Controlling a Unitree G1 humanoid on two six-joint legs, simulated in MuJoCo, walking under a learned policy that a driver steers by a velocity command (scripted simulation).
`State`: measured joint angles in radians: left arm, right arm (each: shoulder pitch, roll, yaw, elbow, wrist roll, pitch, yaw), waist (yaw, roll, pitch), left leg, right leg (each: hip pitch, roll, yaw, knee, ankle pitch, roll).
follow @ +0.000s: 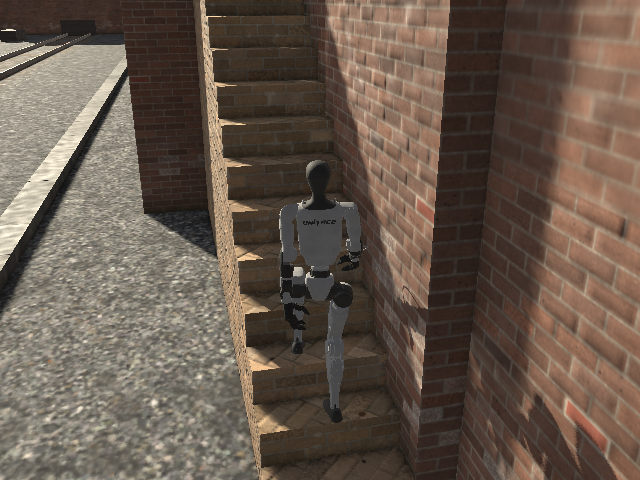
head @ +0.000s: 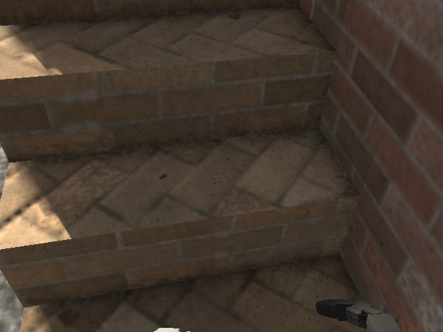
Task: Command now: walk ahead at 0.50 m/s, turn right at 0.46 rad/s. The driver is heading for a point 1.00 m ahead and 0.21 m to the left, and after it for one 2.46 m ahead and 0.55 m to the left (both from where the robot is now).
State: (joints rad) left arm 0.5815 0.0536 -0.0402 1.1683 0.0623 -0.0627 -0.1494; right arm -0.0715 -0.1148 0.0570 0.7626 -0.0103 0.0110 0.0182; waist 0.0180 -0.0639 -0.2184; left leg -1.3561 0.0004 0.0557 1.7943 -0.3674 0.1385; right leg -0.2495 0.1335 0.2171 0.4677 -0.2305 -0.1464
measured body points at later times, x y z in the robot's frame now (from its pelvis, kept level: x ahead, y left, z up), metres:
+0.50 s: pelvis +0.15 -0.03 +0.18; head +0.18 -0.04 +0.63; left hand +0.32 +0.17 +0.08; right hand +0.24 -0.27 +0.04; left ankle +0.11 +0.11 -0.47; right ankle +0.20 -0.15 -0.54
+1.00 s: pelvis +0.19 +0.04 +0.19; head +0.20 +0.06 +0.64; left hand +0.33 +0.31 +0.11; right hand +0.25 -0.22 +0.07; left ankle +0.11 +0.12 -0.53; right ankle +0.18 -0.12 -0.20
